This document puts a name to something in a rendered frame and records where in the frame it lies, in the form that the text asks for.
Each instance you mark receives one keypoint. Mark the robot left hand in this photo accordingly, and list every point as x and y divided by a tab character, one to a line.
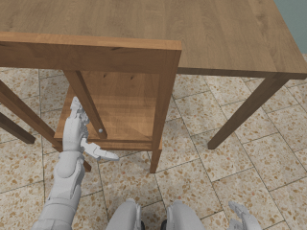
74	130

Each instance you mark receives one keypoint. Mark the chair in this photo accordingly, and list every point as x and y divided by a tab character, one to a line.
123	84

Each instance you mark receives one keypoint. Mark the left robot thigh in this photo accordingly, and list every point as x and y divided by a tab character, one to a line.
127	217

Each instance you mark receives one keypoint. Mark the robot right hand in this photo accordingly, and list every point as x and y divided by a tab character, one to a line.
249	222

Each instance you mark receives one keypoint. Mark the robot thigh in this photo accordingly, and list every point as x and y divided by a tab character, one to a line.
127	217
181	217

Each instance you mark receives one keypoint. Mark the right robot thigh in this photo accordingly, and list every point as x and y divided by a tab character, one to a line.
181	217

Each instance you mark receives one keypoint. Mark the table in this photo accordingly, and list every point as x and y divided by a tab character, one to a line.
224	38

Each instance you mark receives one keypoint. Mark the robot left forearm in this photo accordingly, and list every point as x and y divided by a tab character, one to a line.
62	203

